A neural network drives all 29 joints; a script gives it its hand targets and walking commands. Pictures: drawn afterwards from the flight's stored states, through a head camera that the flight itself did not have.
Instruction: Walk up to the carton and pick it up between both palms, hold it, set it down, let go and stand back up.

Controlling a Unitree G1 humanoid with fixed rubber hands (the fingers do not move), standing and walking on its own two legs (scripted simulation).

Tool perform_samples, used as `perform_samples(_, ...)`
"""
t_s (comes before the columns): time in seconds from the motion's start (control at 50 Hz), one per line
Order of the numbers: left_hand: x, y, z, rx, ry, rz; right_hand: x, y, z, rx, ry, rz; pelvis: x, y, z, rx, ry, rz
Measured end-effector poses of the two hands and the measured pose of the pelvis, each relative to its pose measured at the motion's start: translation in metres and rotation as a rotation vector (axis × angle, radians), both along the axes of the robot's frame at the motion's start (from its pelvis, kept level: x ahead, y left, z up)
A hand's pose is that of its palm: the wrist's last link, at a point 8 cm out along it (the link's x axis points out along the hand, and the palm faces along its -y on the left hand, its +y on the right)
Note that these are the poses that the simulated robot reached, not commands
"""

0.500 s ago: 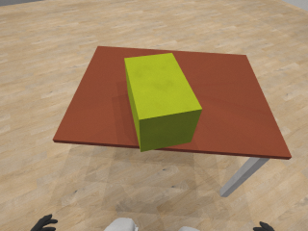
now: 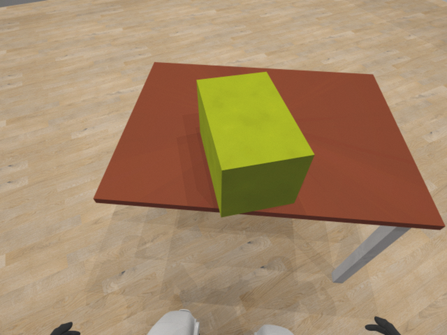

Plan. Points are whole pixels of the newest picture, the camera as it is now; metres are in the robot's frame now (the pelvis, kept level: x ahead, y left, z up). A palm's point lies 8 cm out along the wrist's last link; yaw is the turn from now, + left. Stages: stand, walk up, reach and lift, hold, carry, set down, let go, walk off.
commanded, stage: walk up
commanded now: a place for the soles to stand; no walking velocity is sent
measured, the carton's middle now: (244, 141) +0.56 -0.04 -0.04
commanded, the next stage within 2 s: reach and lift in 0.64 s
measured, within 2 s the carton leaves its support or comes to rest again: neither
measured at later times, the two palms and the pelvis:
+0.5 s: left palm out of the picture +0.10 +0.32 -0.09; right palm out of the picture +0.13 -0.30 -0.08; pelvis +0.01 +0.01 +0.00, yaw +0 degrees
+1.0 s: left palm (96, 297) +0.18 +0.24 -0.07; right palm (393, 324) +0.16 -0.30 -0.09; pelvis +0.01 -0.02 +0.00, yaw -2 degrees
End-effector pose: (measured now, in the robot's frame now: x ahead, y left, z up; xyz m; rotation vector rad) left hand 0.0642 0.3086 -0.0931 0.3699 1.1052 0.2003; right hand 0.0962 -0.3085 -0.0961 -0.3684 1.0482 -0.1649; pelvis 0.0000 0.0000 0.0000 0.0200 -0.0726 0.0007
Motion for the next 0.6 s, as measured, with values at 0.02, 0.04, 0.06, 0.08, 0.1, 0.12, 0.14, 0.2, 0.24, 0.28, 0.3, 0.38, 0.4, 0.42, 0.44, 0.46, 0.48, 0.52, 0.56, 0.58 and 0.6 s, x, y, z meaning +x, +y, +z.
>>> perform_samples(0.02,0.001,0.0,0.001,0.0,-0.003,-0.001,0.002,0.0,0.0,0.0,-0.003,0.001,0.001,0.0,0.0,0.0,0.0,0.0)
perform_samples(0.04,0.003,0.0,0.001,0.0,-0.008,-0.003,0.004,0.001,0.001,0.001,-0.005,0.002,0.002,0.0,0.0,0.0,0.001,0.0)
perform_samples(0.06,0.005,0.001,0.001,-0.002,-0.013,-0.004,0.005,0.001,0.001,0.002,-0.005,0.003,0.003,0.001,0.0,-0.002,0.003,0.001)
perform_samples(0.08,0.008,0.002,0.0,-0.003,-0.017,-0.006,0.007,0.003,0.001,0.002,-0.004,0.004,0.005,0.002,0.0,-0.004,0.006,0.001)
perform_samples(0.1,0.01,0.003,-0.001,-0.006,-0.019,-0.007,0.008,0.004,0.002,0.001,-0.004,0.004,0.007,0.004,0.0,-0.008,0.008,0.001)
perform_samples(0.12,0.013,0.004,-0.001,-0.009,-0.022,-0.007,0.01,0.006,0.003,-0.001,-0.001,0.006,0.008,0.006,0.0,-0.007,0.01,0.002)
perform_samples(0.14,0.017,0.006,-0.001,-0.01,-0.025,-0.008,0.011,0.007,0.003,-0.002,-0.001,0.008,0.01,0.007,0.0,-0.006,0.012,0.003)
perform_samples(0.2,0.024,0.009,0.0,-0.009,-0.027,-0.014,0.015,0.011,0.004,-0.001,-0.01,0.009,0.013,0.011,0.001,-0.004,0.017,-0.001)
perform_samples(0.24,0.026,0.008,0.0,-0.01,-0.028,-0.016,0.018,0.01,0.005,-0.002,-0.013,0.01,0.015,0.01,0.002,-0.005,0.02,-0.002)
perform_samples(0.28,0.028,0.007,0.001,-0.009,-0.031,-0.018,0.022,0.01,0.006,-0.002,-0.02,0.011,0.016,0.009,0.002,-0.004,0.02,-0.002)
perform_samples(0.3,0.029,0.007,0.002,-0.009,-0.034,-0.019,0.024,0.009,0.006,-0.003,-0.024,0.011,0.016,0.009,0.002,-0.004,0.02,-0.002)
perform_samples(0.38,0.03,0.006,0.003,-0.008,-0.044,-0.021,0.031,0.009,0.008,-0.006,-0.045,0.013,0.017,0.009,0.002,-0.003,0.016,-0.002)
perform_samples(0.4,0.031,0.006,0.003,-0.008,-0.048,-0.021,0.032,0.009,0.009,-0.006,-0.051,0.013,0.016,0.009,0.002,-0.003,0.015,-0.002)
perform_samples(0.42,0.031,0.006,0.003,-0.008,-0.052,-0.021,0.033,0.009,0.009,-0.006,-0.057,0.014,0.016,0.009,0.002,-0.003,0.013,-0.002)
perform_samples(0.44,0.031,0.006,0.004,-0.008,-0.057,-0.021,0.034,0.009,0.01,-0.006,-0.064,0.014,0.016,0.009,0.002,-0.003,0.01,-0.003)
perform_samples(0.46,0.031,0.006,0.004,-0.008,-0.061,-0.021,0.035,0.009,0.011,-0.006,-0.07,0.014,0.015,0.009,0.002,-0.003,0.009,-0.003)
perform_samples(0.48,0.031,0.006,0.004,-0.008,-0.067,-0.021,0.035,0.01,0.011,-0.006,-0.076,0.014,0.015,0.009,0.002,-0.004,0.007,-0.003)
perform_samples(0.52,0.032,0.007,0.005,-0.008,-0.076,-0.021,0.035,0.01,0.012,-0.006,-0.085,0.014,0.014,0.009,0.002,-0.004,0.003,-0.003)
perform_samples(0.56,0.032,0.007,0.006,-0.008,-0.083,-0.021,0.035,0.01,0.013,-0.005,-0.091,0.015,0.013,0.009,0.002,-0.004,0.0,-0.003)
perform_samples(0.58,0.032,0.007,0.006,-0.008,-0.086,-0.021,0.035,0.01,0.014,-0.004,-0.094,0.015,0.013,0.009,0.002,-0.004,-0.002,-0.003)
perform_samples(0.6,0.032,0.007,0.006,-0.008,-0.087,-0.021,0.035,0.01,0.014,-0.003,-0.096,0.016,0.013,0.009,0.002,-0.004,-0.003,-0.003)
